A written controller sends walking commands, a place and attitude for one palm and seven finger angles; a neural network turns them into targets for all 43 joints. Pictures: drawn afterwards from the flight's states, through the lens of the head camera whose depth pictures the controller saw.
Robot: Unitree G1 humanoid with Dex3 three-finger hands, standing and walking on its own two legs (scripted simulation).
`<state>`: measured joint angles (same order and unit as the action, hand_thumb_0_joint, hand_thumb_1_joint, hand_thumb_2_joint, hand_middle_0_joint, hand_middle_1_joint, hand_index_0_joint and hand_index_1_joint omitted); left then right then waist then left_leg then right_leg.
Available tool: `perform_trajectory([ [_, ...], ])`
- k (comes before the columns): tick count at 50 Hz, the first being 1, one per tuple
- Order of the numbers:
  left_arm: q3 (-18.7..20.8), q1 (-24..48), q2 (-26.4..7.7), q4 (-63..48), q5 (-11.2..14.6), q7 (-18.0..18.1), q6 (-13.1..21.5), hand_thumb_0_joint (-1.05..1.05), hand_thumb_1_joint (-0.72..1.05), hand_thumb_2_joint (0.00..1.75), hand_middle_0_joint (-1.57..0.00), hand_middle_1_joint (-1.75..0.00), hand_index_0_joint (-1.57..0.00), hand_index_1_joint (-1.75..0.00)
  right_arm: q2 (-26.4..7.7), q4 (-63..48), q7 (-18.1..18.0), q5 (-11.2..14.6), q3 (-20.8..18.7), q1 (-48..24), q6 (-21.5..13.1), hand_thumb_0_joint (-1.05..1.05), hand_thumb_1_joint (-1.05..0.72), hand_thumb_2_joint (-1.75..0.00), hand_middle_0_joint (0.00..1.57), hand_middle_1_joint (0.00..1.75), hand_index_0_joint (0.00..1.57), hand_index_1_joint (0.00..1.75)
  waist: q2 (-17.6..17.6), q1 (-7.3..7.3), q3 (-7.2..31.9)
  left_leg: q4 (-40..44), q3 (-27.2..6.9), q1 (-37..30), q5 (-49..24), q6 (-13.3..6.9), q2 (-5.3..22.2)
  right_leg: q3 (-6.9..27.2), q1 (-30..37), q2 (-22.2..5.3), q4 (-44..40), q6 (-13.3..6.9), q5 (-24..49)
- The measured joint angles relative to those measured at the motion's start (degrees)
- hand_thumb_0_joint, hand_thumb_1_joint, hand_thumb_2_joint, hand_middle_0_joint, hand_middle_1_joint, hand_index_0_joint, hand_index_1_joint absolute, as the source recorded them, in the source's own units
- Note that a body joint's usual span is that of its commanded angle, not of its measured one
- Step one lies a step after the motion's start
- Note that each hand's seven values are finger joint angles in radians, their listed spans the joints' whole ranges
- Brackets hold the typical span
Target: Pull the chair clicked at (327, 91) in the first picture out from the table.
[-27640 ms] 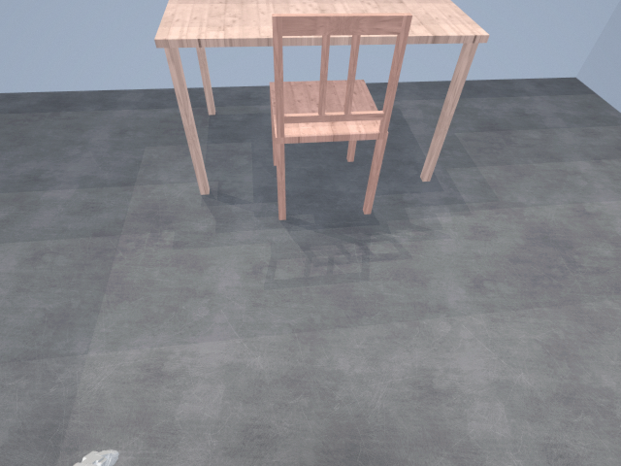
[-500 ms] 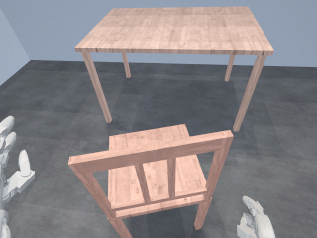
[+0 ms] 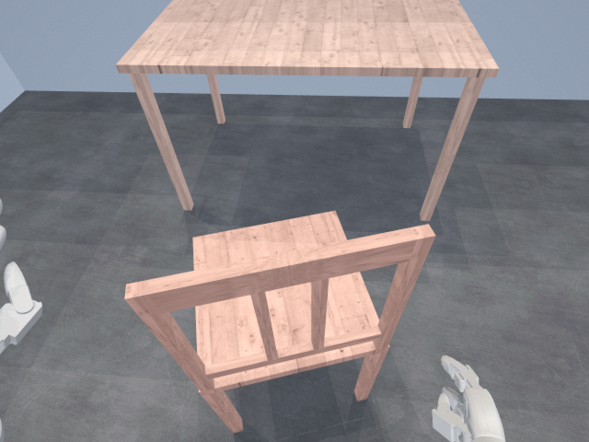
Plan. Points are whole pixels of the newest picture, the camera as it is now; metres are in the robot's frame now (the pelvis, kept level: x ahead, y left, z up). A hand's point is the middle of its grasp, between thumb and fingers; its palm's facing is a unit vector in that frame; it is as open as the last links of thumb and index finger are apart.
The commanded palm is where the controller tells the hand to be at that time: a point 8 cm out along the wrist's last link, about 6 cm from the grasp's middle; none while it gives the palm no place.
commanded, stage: step back with the hand held close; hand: left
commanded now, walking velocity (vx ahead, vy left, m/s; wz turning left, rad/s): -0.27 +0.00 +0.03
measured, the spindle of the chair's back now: (265, 326) +0.32 +0.09 -0.11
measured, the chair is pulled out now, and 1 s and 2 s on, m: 0.65 0.65 0.65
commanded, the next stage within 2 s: none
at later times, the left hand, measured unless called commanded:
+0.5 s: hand (27, 363) +0.16 +0.26 +0.15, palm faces +0.47 -0.76 -0.45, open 7.4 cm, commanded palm +0.10 +0.30 +0.17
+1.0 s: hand (19, 371) +0.15 +0.26 +0.15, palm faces +0.44 -0.74 -0.51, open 7.4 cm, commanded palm +0.08 +0.30 +0.17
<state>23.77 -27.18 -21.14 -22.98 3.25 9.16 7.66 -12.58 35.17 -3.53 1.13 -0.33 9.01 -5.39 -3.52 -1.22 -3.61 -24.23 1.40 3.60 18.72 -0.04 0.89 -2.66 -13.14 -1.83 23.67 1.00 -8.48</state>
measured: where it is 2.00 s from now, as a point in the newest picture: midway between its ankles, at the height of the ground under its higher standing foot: outside the picture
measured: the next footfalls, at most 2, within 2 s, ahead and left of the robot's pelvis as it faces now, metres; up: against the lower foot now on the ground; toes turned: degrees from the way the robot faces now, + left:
none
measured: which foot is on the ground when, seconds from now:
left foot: down 0.00-1.00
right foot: down 0.00-1.00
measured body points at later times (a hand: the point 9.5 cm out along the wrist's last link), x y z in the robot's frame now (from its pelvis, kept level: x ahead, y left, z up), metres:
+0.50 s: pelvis -0.04 -0.01 -0.01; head -0.02 -0.01 +0.44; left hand +0.13 +0.30 +0.17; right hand +0.13 -0.24 -0.10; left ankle -0.06 +0.11 -0.74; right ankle +0.05 -0.13 -0.74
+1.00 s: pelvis -0.06 -0.01 -0.01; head -0.02 +0.01 +0.44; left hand +0.12 +0.30 +0.18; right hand +0.12 -0.25 -0.10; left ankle -0.06 +0.11 -0.74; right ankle +0.05 -0.13 -0.74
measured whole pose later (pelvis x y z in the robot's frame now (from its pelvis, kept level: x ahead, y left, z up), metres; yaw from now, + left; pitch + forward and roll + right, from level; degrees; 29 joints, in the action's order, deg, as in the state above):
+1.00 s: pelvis -0.06 -0.01 -0.01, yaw +1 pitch +2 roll +0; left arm 25.6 -33.0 -24.9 -32.2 1.2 11.4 9.5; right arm -10.9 35.4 -4.8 0.3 -2.0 9.4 -3.5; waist 1.1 0.5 -2.1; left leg -35.0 0.0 19.0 18.4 0.2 0.9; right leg -3.7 -25.2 -2.2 28.1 0.4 -5.2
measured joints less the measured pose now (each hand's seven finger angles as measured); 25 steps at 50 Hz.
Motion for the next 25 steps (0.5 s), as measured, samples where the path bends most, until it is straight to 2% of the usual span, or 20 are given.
perform_trajectory([
  [4, -1.7, -3.7, -0.1, -2.1, -0.7, -0.2, -0.6, 0.01, 0.89, 0.89, -0.21, -0.3, -0.2, -0.3, -0.1, -0.7, -0.2, -0.1, -1.0, -0.5, 1.9, 0.01, -0.9, -0.9, 0.2, 0.3, 0.2, 0.3, 0.6, 1.39, -0.6, -0.6, 0.4, 2.0, -0.4, -0.4, -0.7, 0.6, -2.1, -0.6, 0.5, 0.5, 0.5],
  [7, -2.0, -5.7, -1.2, -4.2, -0.8, -0.2, -0.8, 0.01, 0.89, 0.89, -0.21, -0.3, -0.21, -0.3, 0.2, -0.9, -0.7, 0.0, -1.5, -0.3, 2.7, 0.01, -0.9, -0.9, 0.2, 0.3, 0.2, 0.3, 1.5, 1.71, -0.8, -1.7, 0.5, 3.5, -0.3, -0.6, -1.1, 0.7, -3.5, -1.0, 1.5, 0.6, 0.5],
  [14, 0.7, -6.2, -3.2, -6.7, -0.5, 0.9, -0.3, 0.01, 0.89, 0.89, -0.22, -0.3, -0.21, -0.3, 1.5, -0.5, -1.6, 0.1, -1.5, 0.9, 2.6, 0.01, -0.9, -0.9, 0.2, 0.3, 0.2, 0.3, 3.2, 1.15, 0.0, -4.8, 0.2, 6.1, 0.3, -0.5, -1.2, 0.5, -5.8, -1.3, 4.1, 0.4, 0.2],
  [25, -1.0, -3.6, 0.0, -5.8, -1.2, 2.0, -1.1, 0.01, 0.89, 0.89, -0.21, -0.3, -0.21, -0.3, 1.4, -0.7, -1.8, -0.4, -0.3, 2.1, 1.8, 0.01, -0.9, -0.9, 0.2, 0.3, 0.2, 0.3, 3.1, 0.28, 1.9, -8.5, -0.6, 10.2, 0.4, 0.2, 0.1, -0.4, -7.9, -0.1, 4.0, -0.5, 1.8],
])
